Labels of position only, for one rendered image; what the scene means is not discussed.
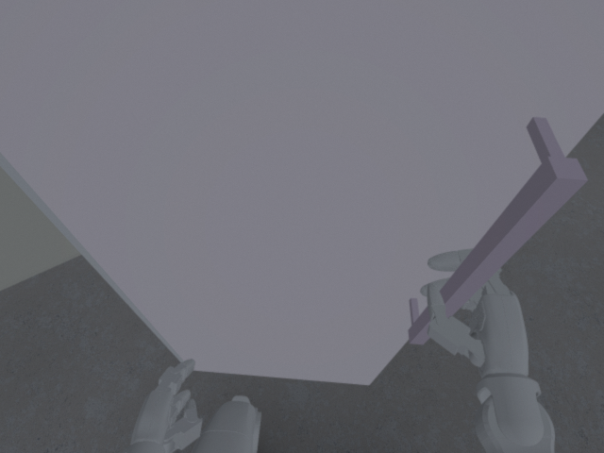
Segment fridge door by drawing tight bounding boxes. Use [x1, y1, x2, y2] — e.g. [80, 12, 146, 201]
[0, 0, 604, 385]

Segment left robot thigh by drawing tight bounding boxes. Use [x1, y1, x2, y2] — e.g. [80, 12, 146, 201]
[191, 401, 261, 453]

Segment handle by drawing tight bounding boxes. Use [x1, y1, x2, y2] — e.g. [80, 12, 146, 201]
[408, 117, 588, 344]

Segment left robot hand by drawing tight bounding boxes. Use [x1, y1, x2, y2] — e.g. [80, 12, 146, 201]
[130, 359, 203, 453]

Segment right robot forearm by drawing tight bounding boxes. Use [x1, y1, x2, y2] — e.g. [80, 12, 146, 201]
[475, 373, 555, 453]

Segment right robot hand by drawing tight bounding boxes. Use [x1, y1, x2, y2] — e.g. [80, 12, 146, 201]
[420, 248, 529, 378]

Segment robot left shin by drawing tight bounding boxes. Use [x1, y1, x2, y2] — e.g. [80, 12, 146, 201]
[231, 395, 250, 403]

